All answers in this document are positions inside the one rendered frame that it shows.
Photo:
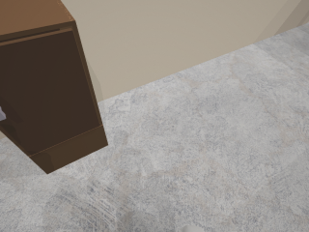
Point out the cupboard door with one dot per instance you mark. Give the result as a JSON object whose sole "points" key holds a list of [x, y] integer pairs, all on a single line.
{"points": [[44, 91]]}

